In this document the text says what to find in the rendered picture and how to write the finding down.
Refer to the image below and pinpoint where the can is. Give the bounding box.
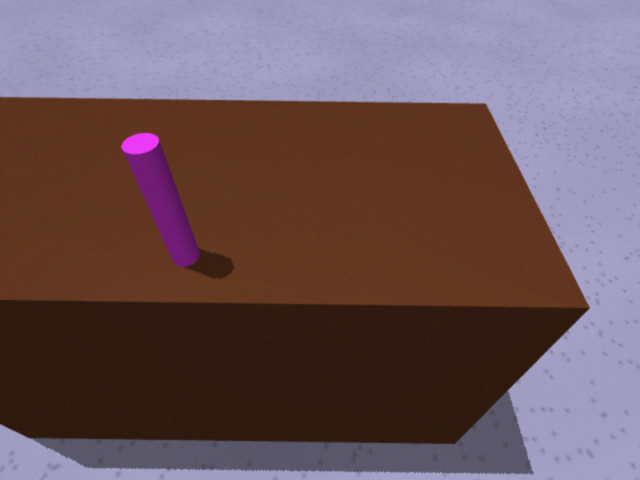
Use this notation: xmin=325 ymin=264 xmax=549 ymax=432
xmin=121 ymin=133 xmax=200 ymax=267

